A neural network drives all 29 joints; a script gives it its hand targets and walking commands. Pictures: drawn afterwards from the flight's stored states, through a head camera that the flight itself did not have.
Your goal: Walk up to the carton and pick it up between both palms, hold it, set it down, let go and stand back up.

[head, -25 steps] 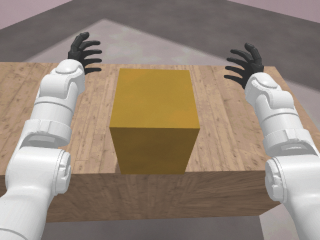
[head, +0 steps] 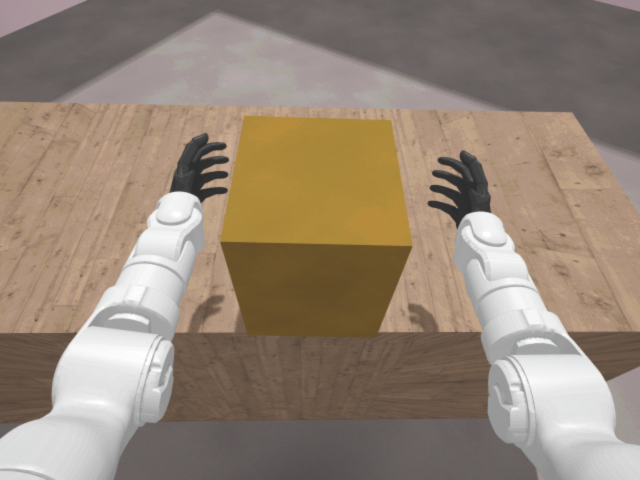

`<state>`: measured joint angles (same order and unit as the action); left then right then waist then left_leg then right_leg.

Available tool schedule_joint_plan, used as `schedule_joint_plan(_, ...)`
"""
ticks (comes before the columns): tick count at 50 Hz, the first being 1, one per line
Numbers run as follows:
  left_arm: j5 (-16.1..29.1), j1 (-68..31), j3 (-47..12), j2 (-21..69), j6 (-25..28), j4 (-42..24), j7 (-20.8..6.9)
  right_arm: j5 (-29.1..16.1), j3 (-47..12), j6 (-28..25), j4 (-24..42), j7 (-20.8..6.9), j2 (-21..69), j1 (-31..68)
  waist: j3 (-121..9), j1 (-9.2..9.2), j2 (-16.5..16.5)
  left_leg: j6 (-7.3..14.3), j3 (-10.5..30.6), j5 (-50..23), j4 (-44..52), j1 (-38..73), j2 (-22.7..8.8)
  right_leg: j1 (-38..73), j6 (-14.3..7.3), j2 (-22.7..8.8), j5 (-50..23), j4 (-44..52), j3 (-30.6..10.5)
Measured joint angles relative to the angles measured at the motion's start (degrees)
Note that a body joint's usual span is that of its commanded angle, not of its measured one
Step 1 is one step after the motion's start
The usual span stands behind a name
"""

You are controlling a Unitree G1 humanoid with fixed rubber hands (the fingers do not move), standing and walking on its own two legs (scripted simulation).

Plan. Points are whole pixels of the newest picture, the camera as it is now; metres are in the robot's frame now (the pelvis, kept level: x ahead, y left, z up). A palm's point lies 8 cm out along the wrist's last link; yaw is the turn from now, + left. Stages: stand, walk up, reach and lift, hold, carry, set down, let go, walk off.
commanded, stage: reach and lift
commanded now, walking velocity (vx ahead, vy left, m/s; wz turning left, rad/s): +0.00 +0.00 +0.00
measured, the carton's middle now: (314, 234) +0.44 +0.01 +0.02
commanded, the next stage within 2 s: none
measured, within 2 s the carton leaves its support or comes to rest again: neither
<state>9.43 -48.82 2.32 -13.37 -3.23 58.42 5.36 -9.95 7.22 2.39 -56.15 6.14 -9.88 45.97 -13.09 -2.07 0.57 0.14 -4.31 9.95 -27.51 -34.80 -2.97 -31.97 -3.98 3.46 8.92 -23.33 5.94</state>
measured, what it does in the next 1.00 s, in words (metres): stands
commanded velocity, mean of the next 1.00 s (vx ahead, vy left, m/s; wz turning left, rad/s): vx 0.00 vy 0.00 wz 0.00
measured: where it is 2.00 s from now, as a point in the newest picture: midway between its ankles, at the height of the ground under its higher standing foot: outside the picture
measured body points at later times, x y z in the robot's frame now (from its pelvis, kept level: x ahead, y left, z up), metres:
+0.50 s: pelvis -0.01 +0.00 -0.01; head +0.06 +0.01 +0.43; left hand +0.46 +0.16 +0.05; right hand +0.43 -0.19 +0.06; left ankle +0.02 +0.11 -0.73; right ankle +0.01 -0.07 -0.73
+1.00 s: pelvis +0.01 +0.01 +0.01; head +0.07 +0.03 +0.45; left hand +0.44 +0.15 +0.06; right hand +0.42 -0.14 +0.06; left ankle +0.02 +0.11 -0.73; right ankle +0.01 -0.07 -0.73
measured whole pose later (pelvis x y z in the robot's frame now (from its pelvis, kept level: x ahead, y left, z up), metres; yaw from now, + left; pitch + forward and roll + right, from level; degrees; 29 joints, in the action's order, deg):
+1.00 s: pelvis +0.01 +0.01 +0.01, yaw +1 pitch +15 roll -1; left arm -20.9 -47.8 27.7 0.0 12.7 64.9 5.5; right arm 25.5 36.2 -14.3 -57.1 2.6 5.8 43.5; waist -8.6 -2.9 -0.9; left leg 0.8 -4.0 7.9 -21.7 -28.6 -1.1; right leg -25.9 -3.2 2.1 7.6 -18.6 6.1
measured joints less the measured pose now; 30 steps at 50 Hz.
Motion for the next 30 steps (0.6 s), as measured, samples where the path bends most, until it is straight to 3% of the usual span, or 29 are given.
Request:
schedule_joint_plan(6, -2.6, -5.4, 2.6, -0.2, 6.9, 10.3, -1.7, -1.3, -2.4, -4.1, -7.0, 0.0, -1.3, 3.7, 0.1, -0.40, -0.9, 0.1, -0.4, -0.2, -0.1, -0.2, 0.4, -1.3, 0.1, -0.5, 0.9, -2.2, -0.3)
schedule_joint_plan(13, 0.4, -7.3, -1.5, -0.5, 13.2, 18.8, -1.3, -4.9, -5.4, -8.2, -13.3, -0.9, -1.8, 5.3, -1.1, -1.09, -1.1, -0.2, 0.1, 0.1, -1.6, -3.1, 0.4, -4.0, -0.4, -0.6, 1.4, -3.8, 0.2)
schedule_joint_plan(21, 1.7, -6.1, -2.0, 1.1, 16.1, 18.9, -0.7, -5.7, -6.1, -10.5, -13.1, -0.3, -0.7, 5.1, -2.3, -1.32, -0.8, -0.2, 0.2, 0.3, -3.7, -7.8, 0.2, -8.8, -0.4, -0.7, 1.7, -6.1, 0.4)
schedule_joint_plan(30, -1.6, -6.0, 1.6, 1.8, 16.7, 16.7, 0.0, -1.3, -2.5, -10.5, -9.8, 1.0, 2.3, 4.9, -2.7, -1.40, -0.9, 0.0, 0.2, -0.5, -3.3, -9.7, 0.6, -11.0, -0.4, -1.1, 1.4, -6.5, 0.4)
